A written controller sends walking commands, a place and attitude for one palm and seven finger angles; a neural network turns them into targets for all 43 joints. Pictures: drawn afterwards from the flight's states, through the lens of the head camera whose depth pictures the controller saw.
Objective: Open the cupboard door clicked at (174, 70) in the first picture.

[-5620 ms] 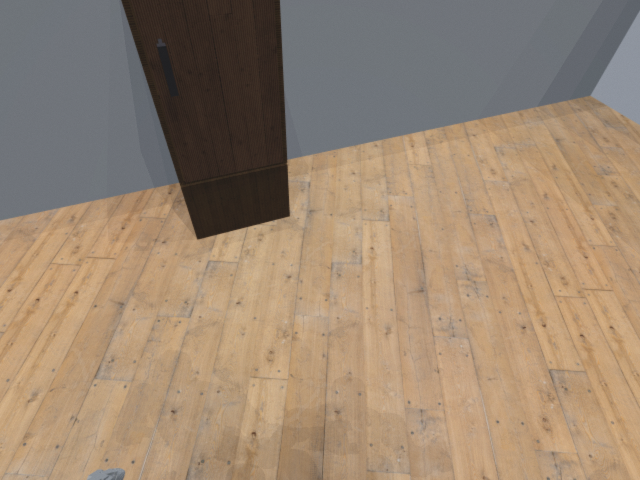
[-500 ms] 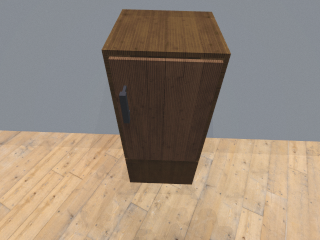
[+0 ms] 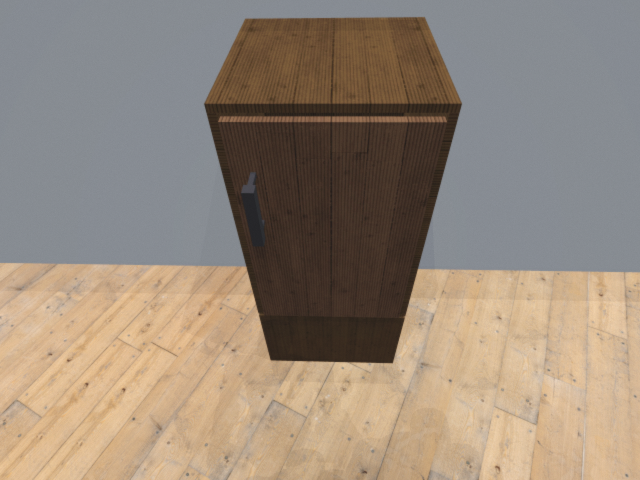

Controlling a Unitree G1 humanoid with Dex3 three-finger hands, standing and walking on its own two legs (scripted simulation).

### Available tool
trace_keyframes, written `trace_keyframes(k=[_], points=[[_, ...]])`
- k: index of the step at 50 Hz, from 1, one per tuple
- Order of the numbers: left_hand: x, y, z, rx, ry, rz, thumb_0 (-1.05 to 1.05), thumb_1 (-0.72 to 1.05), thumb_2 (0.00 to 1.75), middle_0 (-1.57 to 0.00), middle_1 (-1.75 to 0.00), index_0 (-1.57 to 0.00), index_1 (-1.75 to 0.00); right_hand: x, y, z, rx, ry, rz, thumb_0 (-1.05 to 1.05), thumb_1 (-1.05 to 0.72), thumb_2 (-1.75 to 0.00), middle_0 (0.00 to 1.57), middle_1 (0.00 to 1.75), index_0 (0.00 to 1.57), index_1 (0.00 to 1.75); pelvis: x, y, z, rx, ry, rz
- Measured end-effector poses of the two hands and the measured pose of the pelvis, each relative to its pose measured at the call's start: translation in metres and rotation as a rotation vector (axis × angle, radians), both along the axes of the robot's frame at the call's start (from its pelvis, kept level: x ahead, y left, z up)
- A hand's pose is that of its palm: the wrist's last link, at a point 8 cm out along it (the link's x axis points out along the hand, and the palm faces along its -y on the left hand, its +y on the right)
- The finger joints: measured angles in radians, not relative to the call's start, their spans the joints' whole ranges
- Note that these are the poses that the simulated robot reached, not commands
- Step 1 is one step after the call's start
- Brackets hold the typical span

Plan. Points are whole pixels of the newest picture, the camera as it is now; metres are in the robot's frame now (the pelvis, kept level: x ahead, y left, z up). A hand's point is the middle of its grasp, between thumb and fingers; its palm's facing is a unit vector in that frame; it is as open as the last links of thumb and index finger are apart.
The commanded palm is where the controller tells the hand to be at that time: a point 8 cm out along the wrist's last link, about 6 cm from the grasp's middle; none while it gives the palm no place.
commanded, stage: look again from close up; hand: left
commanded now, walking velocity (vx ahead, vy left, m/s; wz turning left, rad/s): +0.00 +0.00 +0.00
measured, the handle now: (255, 209) +0.58 +0.16 -0.02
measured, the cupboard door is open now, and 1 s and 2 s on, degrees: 0 0 0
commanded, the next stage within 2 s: raise the hand with hooked fingers in 0.32 s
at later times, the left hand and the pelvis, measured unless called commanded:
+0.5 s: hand out of the picture +0.10 +0.16 -0.13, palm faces +0.22 -0.95 -0.21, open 7.3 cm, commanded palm +0.12 +0.21 -0.07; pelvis +0.03 -0.03 +0.00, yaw +1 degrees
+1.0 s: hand (186, 438) +0.19 +0.19 -0.06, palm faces +0.07 -1.00 -0.04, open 9.5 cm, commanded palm +0.17 +0.24 -0.05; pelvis +0.01 -0.03 -0.10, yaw +4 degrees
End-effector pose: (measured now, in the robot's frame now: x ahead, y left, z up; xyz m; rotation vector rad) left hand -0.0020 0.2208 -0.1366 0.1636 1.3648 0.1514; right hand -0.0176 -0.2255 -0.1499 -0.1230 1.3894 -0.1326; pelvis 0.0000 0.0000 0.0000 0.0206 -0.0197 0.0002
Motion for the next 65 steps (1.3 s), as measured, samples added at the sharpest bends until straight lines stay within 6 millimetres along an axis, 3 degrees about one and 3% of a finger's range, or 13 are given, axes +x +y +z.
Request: trace_keyframes(k=[9, 22, 23, 26, 29, 32, 36, 40, 43, 48, 54, 60, 65], points=[[0.019, -0.008, 0.000, 0.011, -0.004, 0.000, 0.01, 0.93, 0.90, -0.20, -0.30, -0.20, -0.30, 0.002, 0.001, -0.001, 0.024, 0.039, -0.008, 0.00, -0.91, -0.90, 0.20, 0.30, 0.20, 0.30, 0.012, -0.012, 0.001, -0.002, 0.004, 0.004], [0.039, -0.021, 0.000, 0.024, -0.027, 0.015, 0.01, 0.93, 0.90, -0.20, -0.30, -0.20, -0.30, 0.041, -0.012, -0.002, 0.025, -0.005, 0.014, 0.00, -0.91, -0.90, 0.20, 0.30, 0.20, 0.30, 0.027, -0.027, 0.001, -0.010, 0.007, 0.013], [0.048, -0.020, 0.005, 0.019, -0.082, 0.072, 0.01, 0.93, 0.90, -0.20, -0.30, -0.20, -0.30, 0.047, -0.016, 0.000, 0.013, -0.035, 0.014, 0.01, -0.91, -0.90, 0.20, 0.30, 0.20, 0.30, 0.027, -0.028, 0.000, -0.011, 0.007, 0.016], [0.104, -0.011, 0.053, 0.061, -0.491, 0.155, 0.02, 0.92, 0.89, -0.21, -0.30, -0.20, -0.31, 0.079, -0.035, 0.013, -0.056, -0.246, 0.023, 0.02, -0.92, -0.90, 0.20, 0.30, 0.20, 0.30, 0.029, -0.029, -0.002, -0.006, 0.013, 0.036], [0.157, -0.007, 0.099, 0.052, -0.866, 0.157, 0.02, 0.89, 0.88, -0.21, -0.32, -0.20, -0.33, 0.125, -0.053, 0.026, -0.100, -0.461, 0.065, 0.02, -0.92, -0.90, 0.20, 0.30, 0.20, 0.30, 0.024, -0.031, -0.009, -0.007, 0.046, 0.069], [0.190, -0.008, 0.122, -0.008, -1.164, 0.079, 0.01, 0.83, 0.86, -0.21, -0.35, -0.20, -0.36, 0.173, -0.068, 0.042, -0.132, -0.661, 0.117, 0.02, -0.91, -0.90, 0.20, 0.30, 0.20, 0.30, 0.018, -0.035, -0.024, -0.001, 0.114, 0.061], [0.194, -0.013, 0.115, -0.089, -1.381, -0.115, 0.00, 0.75, 0.83, -0.21, -0.40, -0.21, -0.41, 0.230, -0.079, 0.059, -0.169, -0.873, 0.196, 0.01, -0.91, -0.90, 0.20, 0.30, 0.20, 0.30, 0.013, -0.040, -0.054, 0.005, 0.195, 0.049], [0.173, -0.006, 0.078, -0.160, -1.323, -0.133, 0.00, 0.66, 0.79, -0.22, -0.46, -0.22, -0.46, 0.270, -0.074, 0.061, -0.187, -0.977, 0.250, 0.01, -0.91, -0.90, 0.20, 0.30, 0.20, 0.30, 0.011, -0.042, -0.081, -0.002, 0.242, 0.053], [0.157, 0.005, 0.061, -0.150, -1.263, -0.059, 0.01, 0.59, 0.76, -0.23, -0.50, -0.22, -0.51, 0.284, -0.059, 0.053, -0.171, -0.988, 0.279, 0.01, -0.91, -0.90, 0.20, 0.30, 0.20, 0.30, 0.011, -0.041, -0.092, -0.021, 0.259, 0.064], [0.156, 0.017, 0.074, -0.082, -1.306, -0.081, 0.01, 0.47, 0.71, -0.23, -0.57, -0.23, -0.58, 0.277, -0.023, 0.018, -0.094, -0.893, 0.315, 0.01, -0.91, -0.90, 0.20, 0.30, 0.20, 0.30, 0.009, -0.037, -0.100, -0.057, 0.272, 0.081], [0.185, 0.029, 0.086, -0.123, -1.300, -0.165, 0.01, 0.33, 0.65, -0.24, -0.66, -0.24, -0.67, 0.231, 0.008, -0.021, 0.006, -0.724, 0.259, 0.01, -0.90, -0.90, 0.20, 0.30, 0.20, 0.30, 0.003, -0.029, -0.099, -0.072, 0.289, 0.082], [0.200, 0.048, 0.087, -0.137, -1.246, -0.145, 0.01, 0.19, 0.59, -0.25, -0.75, -0.25, -0.76, 0.186, 0.005, -0.027, -0.009, -0.628, 0.190, 0.01, -0.90, -0.90, 0.21, 0.30, 0.21, 0.30, 0.002, -0.019, -0.091, -0.064, 0.296, 0.067], [0.201, 0.060, 0.094, -0.118, -1.280, -0.139, 0.00, 0.08, 0.54, -0.26, -0.83, -0.26, -0.84, 0.172, -0.014, -0.017, -0.084, -0.611, 0.183, 0.01, -0.90, -0.90, 0.21, 0.30, 0.21, 0.30, 0.002, -0.011, -0.087, -0.064, 0.295, 0.063]])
